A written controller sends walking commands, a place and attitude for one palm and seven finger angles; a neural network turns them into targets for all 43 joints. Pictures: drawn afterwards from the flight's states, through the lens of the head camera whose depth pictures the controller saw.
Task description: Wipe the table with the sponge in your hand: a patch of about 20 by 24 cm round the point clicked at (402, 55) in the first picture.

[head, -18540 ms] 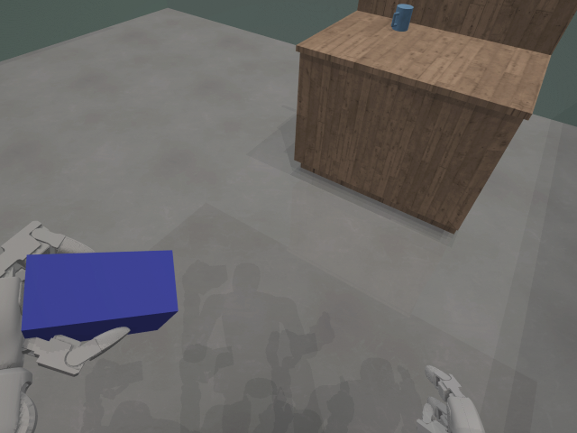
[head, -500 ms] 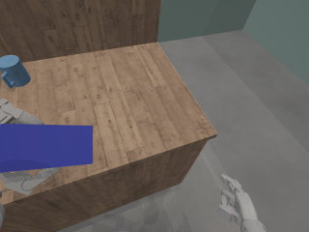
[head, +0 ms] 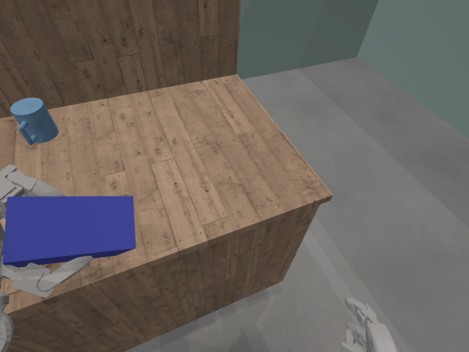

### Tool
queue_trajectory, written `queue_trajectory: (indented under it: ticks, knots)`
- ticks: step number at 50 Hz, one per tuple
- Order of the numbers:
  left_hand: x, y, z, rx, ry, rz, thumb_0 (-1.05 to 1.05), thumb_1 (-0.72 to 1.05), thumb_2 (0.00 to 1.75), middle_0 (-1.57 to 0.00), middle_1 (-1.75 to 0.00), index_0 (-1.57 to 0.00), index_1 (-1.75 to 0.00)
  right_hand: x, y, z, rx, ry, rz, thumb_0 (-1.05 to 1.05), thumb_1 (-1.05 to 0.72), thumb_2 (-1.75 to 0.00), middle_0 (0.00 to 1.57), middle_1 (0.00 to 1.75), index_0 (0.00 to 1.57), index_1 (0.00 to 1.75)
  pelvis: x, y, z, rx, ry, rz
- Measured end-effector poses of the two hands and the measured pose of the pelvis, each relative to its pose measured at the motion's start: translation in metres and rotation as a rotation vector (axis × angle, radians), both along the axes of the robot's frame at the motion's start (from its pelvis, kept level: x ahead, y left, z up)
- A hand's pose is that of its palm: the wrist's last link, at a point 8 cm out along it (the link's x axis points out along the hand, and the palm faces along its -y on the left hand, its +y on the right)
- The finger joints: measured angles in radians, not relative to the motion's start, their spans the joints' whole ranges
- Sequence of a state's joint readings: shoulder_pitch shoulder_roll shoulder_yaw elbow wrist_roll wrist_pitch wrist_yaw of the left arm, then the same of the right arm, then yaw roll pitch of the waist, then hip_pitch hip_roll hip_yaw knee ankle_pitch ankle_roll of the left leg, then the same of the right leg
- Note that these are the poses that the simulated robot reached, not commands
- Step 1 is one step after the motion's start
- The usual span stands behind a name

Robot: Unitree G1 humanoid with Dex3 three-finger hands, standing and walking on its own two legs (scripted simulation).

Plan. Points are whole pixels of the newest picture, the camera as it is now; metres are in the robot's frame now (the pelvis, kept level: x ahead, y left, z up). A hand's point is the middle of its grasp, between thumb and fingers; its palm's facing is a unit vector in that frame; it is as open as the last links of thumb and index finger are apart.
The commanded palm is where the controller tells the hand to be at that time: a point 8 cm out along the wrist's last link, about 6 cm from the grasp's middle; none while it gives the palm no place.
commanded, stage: shuffle to correct the standing spot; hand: left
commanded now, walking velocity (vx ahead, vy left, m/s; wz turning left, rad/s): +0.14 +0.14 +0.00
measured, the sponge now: (90, 230) +0.23 +0.22 +0.14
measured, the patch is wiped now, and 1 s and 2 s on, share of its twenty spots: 0.00 0.00 0.00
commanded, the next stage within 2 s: come to a stop and stand still in 0.14 s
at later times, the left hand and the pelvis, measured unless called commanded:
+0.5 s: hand (28, 198) +0.24 +0.28 +0.19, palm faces +0.35 -0.80 -0.49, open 10.3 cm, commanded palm +0.19 +0.32 +0.19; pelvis +0.03 +0.04 +0.01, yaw +0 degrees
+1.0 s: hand (15, 186) +0.28 +0.34 +0.15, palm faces +0.27 -0.89 -0.37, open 10.3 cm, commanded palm +0.22 +0.38 +0.19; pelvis +0.04 +0.11 +0.01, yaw -4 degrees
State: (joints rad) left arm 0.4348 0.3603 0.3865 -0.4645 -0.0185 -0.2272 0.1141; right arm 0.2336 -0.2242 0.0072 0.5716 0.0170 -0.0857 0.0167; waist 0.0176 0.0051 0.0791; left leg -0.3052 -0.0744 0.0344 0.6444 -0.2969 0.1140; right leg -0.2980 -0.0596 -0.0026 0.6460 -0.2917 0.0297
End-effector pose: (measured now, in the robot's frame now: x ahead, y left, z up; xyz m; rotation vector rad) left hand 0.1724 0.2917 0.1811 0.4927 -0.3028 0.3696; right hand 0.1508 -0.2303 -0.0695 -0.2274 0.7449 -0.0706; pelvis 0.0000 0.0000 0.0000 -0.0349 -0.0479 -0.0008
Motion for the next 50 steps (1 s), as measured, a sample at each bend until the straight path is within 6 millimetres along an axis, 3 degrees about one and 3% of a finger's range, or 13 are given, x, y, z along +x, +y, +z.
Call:
queue_trajectory:
  ticks: [9,13,23,28,33,35,39,41,44,50]
  knots:
    - [0.023,-0.007,0.001,-0.012,-0.028,-0.073,-0.02,-0.53,1.01,-0.69,-1.33,-0.73,-1.33,0.001,-0.002,-0.010,-0.016,0.053,-0.020,0.01,-0.90,-0.90,0.20,0.30,0.20,0.30,0.011,0.010,-0.004,-0.023,0.026,0.014]
    - [0.030,0.004,0.004,0.025,-0.046,-0.104,-0.02,-0.53,1.01,-0.69,-1.33,-0.73,-1.33,0.011,0.001,-0.007,-0.047,0.041,-0.059,0.01,-0.90,-0.90,0.20,0.30,0.20,0.30,0.017,0.023,-0.009,0.008,0.020,-0.009]
    - [0.040,0.026,0.028,0.083,0.060,-0.053,-0.02,-0.53,1.01,-0.69,-1.33,-0.73,-1.33,0.039,0.042,0.005,0.047,-0.029,-0.014,0.01,-0.90,-0.90,0.20,0.30,0.20,0.30,0.028,0.037,0.011,0.037,0.016,-0.003]
    - [0.026,0.031,0.011,0.014,0.080,-0.035,-0.02,-0.53,1.01,-0.69,-1.33,-0.73,-1.33,0.049,0.052,0.001,0.051,-0.025,0.015,0.01,-0.90,-0.90,0.20,0.30,0.20,0.30,0.023,0.041,0.005,0.026,0.011,-0.024]
    - [0.028,0.037,-0.007,-0.097,0.065,-0.024,-0.02,-0.53,1.01,-0.69,-1.33,-0.73,-1.33,0.049,0.057,0.008,-0.015,-0.054,0.014,0.01,-0.90,-0.90,0.20,0.30,0.20,0.30,0.025,0.051,0.003,0.024,-0.002,-0.021]
    - [0.038,0.046,0.012,0.001,-0.005,-0.065,-0.02,-0.53,1.01,-0.69,-1.33,-0.73,-1.33,0.047,0.063,0.010,-0.025,-0.077,0.002,0.01,-0.90,-0.90,0.20,0.30,0.20,0.30,0.024,0.056,0.002,0.020,-0.010,-0.006]
    - [0.054,0.085,0.067,0.130,-0.240,-0.018,-0.02,-0.53,1.01,-0.69,-1.33,-0.73,-1.33,0.039,0.074,0.011,-0.035,-0.070,0.021,0.01,-0.90,-0.90,0.20,0.30,0.20,0.30,0.026,0.064,0.003,0.020,0.011,-0.027]
    - [0.060,0.099,0.077,0.107,-0.307,-0.005,-0.02,-0.53,1.01,-0.69,-1.33,-0.73,-1.33,0.034,0.078,0.014,-0.035,-0.074,0.009,0.01,-0.90,-0.90,0.20,0.30,0.20,0.30,0.029,0.073,0.003,0.008,0.026,-0.041]
    - [0.069,0.103,0.059,0.019,-0.267,-0.042,-0.02,-0.53,1.02,-0.69,-1.33,-0.73,-1.33,0.023,0.084,0.019,-0.018,-0.079,-0.028,0.01,-0.90,-0.90,0.20,0.30,0.20,0.30,0.035,0.089,0.008,0.019,0.029,-0.058]
    - [0.077,0.090,-0.016,-0.071,0.072,-0.130,-0.02,-0.53,1.02,-0.69,-1.33,-0.73,-1.33,0.009,0.097,0.015,-0.016,-0.015,-0.080,0.01,-0.90,-0.90,0.20,0.30,0.20,0.30,0.044,0.110,0.012,0.044,0.032,-0.070]
